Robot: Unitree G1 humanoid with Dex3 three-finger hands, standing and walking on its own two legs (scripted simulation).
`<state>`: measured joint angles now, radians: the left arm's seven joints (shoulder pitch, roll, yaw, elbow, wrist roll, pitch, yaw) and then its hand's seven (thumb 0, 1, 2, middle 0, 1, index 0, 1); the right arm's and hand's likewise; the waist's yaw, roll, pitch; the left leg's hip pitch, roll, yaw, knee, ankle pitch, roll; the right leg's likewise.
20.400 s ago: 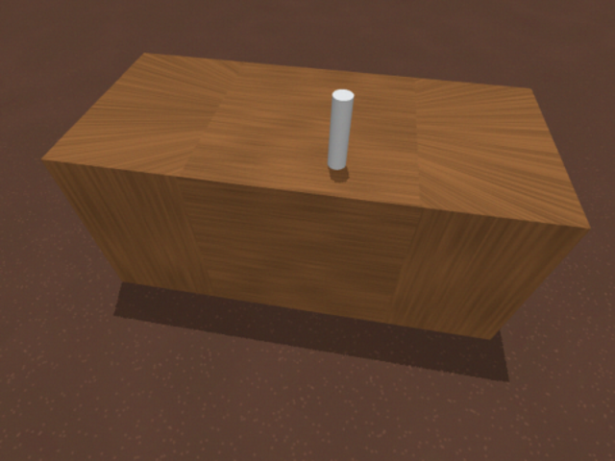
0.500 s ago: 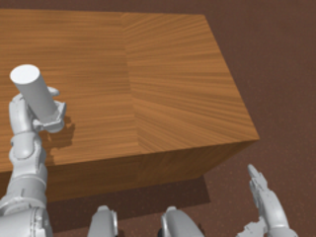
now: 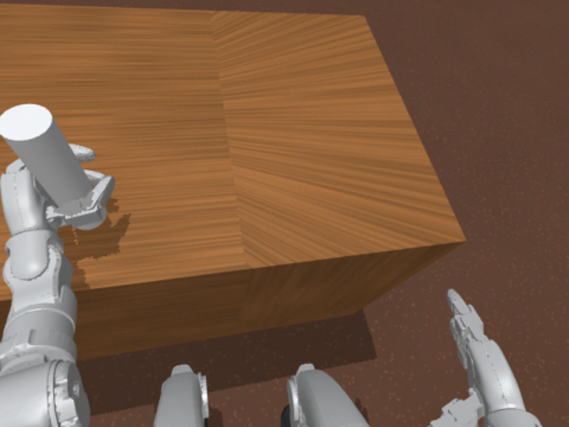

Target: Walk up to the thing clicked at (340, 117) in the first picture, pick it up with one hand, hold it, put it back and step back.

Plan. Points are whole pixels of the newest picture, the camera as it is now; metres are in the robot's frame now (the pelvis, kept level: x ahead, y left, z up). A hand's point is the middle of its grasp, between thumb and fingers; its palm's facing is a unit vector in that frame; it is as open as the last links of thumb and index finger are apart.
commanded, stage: open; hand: left
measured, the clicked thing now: (63, 177) +0.45 +0.24 +0.03
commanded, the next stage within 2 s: withdraw in 0.20 s
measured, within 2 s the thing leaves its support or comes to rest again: neither
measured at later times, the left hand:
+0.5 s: hand (69, 179) +0.46 +0.24 +0.02, palm faces +0.24 -0.97 -0.01, open 16.3 cm
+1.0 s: hand out of the picture +0.42 +0.34 +0.09, palm faces +0.34 -0.89 -0.30, open 17.5 cm
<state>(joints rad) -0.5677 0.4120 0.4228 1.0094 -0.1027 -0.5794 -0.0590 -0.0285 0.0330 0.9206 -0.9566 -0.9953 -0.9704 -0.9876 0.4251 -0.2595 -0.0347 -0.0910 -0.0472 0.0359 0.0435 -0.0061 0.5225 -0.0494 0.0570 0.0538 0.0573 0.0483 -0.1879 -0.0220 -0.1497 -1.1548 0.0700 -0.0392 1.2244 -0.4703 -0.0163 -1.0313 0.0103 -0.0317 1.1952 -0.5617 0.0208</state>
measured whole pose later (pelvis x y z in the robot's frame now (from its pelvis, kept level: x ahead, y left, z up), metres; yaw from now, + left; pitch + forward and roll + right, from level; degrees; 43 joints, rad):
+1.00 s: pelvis +0.02 +0.01 +0.06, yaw +0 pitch +14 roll -2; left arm -0.49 0.59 0.42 0.94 0.00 -0.14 -0.05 -0.01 -0.56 0.03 -0.07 -0.06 -0.07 -0.06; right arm 0.36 -0.23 -0.02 0.20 0.05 0.14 -0.01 -0.01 0.53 -0.06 0.06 0.06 0.06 0.05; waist -0.08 0.00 -0.12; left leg -0.78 0.06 0.01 0.93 -0.40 0.00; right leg -0.67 0.00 0.01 0.89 -0.46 0.04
